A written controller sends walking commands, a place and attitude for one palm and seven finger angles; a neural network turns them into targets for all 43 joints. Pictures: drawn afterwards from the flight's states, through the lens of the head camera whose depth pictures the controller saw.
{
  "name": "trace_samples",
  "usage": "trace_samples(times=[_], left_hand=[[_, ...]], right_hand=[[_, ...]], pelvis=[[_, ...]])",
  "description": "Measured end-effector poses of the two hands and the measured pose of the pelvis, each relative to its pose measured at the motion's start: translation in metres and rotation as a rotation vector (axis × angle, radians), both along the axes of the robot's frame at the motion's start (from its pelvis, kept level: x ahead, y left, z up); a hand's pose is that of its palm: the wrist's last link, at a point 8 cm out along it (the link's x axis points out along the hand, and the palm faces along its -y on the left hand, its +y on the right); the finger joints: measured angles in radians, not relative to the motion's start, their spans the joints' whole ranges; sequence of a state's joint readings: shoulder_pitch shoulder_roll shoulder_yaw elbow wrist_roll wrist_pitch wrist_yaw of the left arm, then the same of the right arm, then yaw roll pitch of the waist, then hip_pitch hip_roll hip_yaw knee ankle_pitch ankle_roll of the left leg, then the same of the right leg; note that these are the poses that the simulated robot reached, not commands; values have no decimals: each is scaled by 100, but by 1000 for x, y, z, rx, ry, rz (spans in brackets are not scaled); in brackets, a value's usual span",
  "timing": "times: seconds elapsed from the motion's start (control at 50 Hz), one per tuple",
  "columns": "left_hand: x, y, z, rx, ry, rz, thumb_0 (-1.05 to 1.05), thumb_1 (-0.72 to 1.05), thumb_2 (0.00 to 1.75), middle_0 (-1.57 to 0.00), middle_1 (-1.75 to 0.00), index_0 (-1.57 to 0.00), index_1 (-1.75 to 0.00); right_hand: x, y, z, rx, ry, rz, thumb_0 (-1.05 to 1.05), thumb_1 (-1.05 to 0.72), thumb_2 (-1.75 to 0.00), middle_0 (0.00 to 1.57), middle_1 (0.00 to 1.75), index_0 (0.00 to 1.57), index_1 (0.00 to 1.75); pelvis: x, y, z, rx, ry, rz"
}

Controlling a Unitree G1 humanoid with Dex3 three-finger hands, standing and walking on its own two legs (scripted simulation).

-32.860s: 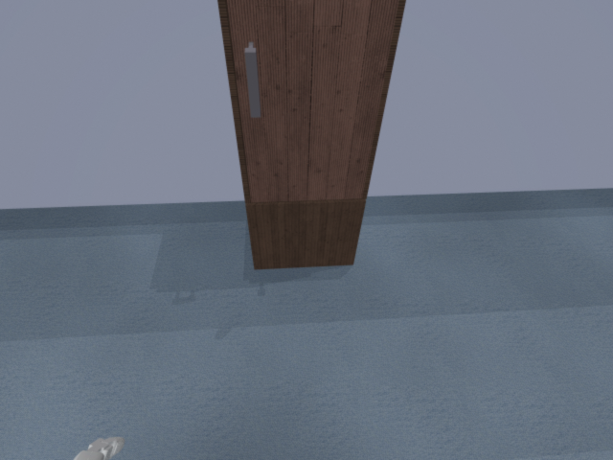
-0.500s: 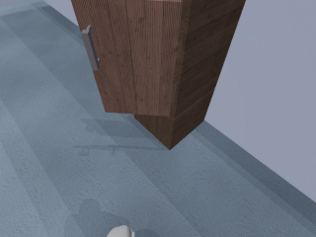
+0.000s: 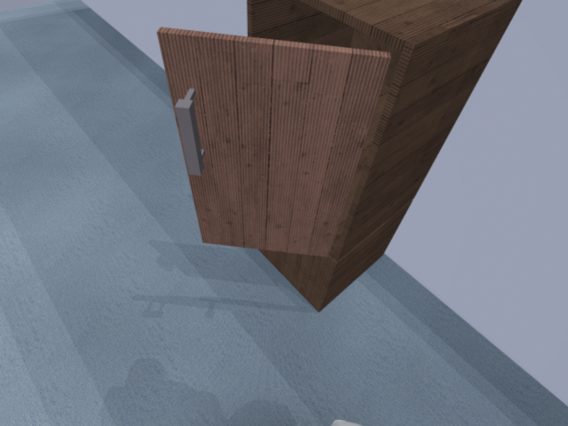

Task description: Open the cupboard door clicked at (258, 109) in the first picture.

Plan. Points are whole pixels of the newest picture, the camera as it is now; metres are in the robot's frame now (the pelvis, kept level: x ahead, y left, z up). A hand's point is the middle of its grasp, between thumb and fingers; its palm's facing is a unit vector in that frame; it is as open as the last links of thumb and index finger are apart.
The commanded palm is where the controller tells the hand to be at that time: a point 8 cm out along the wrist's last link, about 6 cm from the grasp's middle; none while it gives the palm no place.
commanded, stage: come to a stop and stand still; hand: left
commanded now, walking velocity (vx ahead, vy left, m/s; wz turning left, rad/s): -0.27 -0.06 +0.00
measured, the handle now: (193, 133) +0.59 +0.21 +0.05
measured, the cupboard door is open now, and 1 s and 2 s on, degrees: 43 43 43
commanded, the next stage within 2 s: look again from close up in 1.00 s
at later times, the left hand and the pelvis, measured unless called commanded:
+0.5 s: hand out of the picture +0.05 +0.15 -0.17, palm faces +0.04 -0.97 -0.24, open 7.3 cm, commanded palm none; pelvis +0.00 -0.04 +0.00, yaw -1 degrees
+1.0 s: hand out of the picture +0.00 +0.19 -0.18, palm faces +0.00 -0.98 -0.18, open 7.4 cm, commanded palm none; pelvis -0.01 +0.01 +0.00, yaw -2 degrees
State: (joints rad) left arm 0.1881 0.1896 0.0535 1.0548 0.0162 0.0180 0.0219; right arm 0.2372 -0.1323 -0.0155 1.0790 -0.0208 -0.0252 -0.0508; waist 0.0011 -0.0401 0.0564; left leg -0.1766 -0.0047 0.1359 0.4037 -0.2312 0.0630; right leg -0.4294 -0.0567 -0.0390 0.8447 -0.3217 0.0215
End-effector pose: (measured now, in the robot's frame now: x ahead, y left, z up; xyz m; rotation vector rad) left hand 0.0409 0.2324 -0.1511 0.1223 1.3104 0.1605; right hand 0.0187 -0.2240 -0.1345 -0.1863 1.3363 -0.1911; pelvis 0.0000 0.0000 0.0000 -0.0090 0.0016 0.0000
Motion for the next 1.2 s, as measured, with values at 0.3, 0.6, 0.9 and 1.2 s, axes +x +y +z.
trace_samples(times=[0.3,0.6,0.9,1.2], left_hand=[[49,-39,16,93,-56,-73,0,91,89,-20,-30,-20,-30],[-23,-9,-3,32,26,14,0,91,89,-21,-30,-21,-30],[-55,8,0,7,116,-12,0,91,89,-20,-30,-20,-30],[-33,1,-1,21,45,-80,1,92,89,-20,-30,-20,-30]], right_hand=[[-5,-58,-29,49,100,-100,1,-91,-90,20,30,20,30],[55,-43,-1,-21,-109,33,1,-91,-90,20,29,20,30],[18,7,-7,28,-70,-4,0,-93,-90,20,30,20,30],[-50,7,-13,39,51,-41,1,-91,-90,20,30,20,30]], pelvis=[[12,-43,-9,30,11,-21],[-7,-15,-9,5,0,-6],[-12,10,-4,13,-8,-33],[-16,11,-6,2,-10,-27]])
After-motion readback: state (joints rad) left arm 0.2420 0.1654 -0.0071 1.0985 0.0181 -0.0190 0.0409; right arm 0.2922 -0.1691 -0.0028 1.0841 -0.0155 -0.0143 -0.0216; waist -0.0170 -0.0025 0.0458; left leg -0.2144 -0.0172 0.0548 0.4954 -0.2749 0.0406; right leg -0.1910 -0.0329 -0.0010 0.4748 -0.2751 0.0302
